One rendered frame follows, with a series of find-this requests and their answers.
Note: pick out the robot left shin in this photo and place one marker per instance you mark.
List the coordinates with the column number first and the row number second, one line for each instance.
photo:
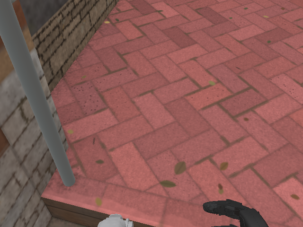
column 115, row 216

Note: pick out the left robot thigh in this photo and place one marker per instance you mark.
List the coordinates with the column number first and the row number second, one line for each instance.
column 116, row 222

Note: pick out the robot right hand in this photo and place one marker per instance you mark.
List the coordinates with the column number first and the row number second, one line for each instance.
column 248, row 217

